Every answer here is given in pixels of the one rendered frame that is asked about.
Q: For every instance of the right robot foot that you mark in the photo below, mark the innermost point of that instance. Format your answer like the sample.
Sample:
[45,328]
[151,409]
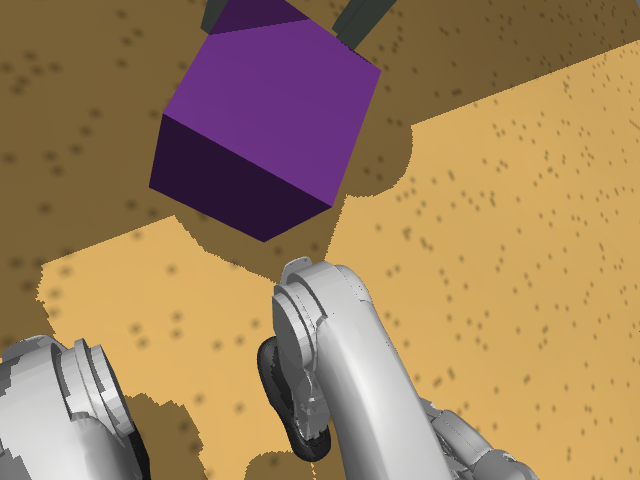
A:
[279,395]

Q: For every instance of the left robot foot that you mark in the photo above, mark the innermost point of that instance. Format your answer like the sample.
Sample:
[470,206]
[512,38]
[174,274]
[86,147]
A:
[140,453]

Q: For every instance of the right robot arm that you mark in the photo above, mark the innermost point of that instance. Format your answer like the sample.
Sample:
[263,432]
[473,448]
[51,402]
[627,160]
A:
[500,465]

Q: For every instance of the right robot hand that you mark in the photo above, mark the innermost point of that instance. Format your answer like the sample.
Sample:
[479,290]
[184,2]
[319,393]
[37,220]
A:
[457,438]

